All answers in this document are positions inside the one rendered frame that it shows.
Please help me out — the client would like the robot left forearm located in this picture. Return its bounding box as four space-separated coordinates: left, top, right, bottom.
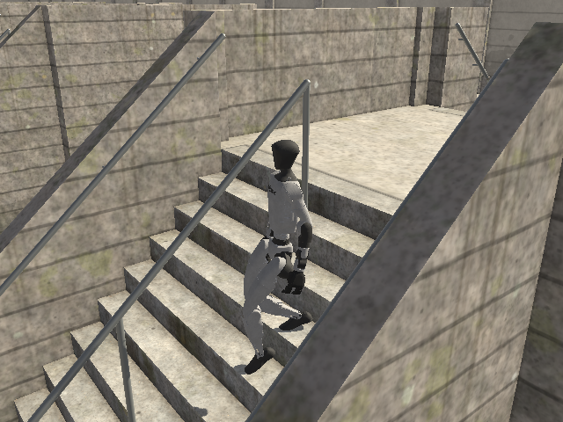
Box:
293 222 312 272

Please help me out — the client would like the robot left upper arm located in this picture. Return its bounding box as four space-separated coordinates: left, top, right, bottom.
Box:
283 182 312 233

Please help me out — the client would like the robot head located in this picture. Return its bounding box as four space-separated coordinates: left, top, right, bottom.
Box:
271 140 300 182

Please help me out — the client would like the robot right foot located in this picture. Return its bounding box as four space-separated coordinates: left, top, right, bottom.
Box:
279 311 313 331

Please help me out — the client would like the right robot hand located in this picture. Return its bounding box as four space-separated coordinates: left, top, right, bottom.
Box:
260 236 271 263

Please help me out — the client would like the left robot hand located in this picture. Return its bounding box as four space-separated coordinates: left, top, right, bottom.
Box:
282 270 305 295

